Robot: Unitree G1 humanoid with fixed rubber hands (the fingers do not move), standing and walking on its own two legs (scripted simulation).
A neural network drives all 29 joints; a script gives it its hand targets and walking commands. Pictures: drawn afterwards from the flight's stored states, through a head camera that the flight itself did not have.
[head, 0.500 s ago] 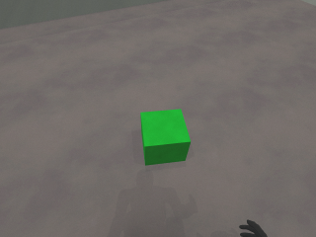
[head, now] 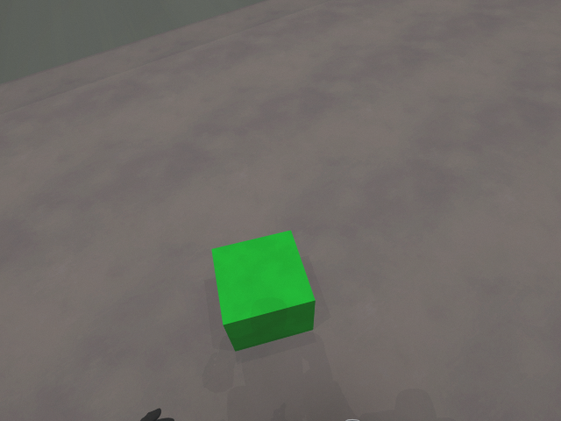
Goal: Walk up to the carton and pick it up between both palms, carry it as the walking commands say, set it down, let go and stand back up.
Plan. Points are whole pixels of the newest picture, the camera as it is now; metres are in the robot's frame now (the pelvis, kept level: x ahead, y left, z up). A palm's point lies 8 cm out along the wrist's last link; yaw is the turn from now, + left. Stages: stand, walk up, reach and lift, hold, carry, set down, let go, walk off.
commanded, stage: walk up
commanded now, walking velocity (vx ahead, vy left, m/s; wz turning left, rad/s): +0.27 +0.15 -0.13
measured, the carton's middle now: (263, 290) +0.64 +0.05 -0.64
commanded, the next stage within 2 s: none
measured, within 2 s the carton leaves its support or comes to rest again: neither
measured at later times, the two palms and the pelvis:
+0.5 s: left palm out of the picture +0.06 +0.27 -0.14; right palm (416, 393) +0.18 -0.19 -0.10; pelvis +0.10 +0.04 +0.02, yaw +0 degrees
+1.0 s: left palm out of the picture +0.15 +0.20 -0.10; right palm out of the picture +0.08 -0.27 -0.13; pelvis +0.09 -0.03 +0.02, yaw -2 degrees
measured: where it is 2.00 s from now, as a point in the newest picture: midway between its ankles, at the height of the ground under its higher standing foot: outside the picture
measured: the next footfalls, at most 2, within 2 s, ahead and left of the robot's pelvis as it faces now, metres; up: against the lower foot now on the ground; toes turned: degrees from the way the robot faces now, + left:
left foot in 0.40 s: +0.18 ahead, +0.16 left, +0.00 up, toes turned +6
right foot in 0.86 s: +0.13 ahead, -0.14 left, +0.00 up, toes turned -6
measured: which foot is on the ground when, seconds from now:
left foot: up 0.00-0.38, down 0.40-0.86, up 0.88-1.00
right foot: down 0.00-0.60, up 0.62-0.84, down 0.86-1.00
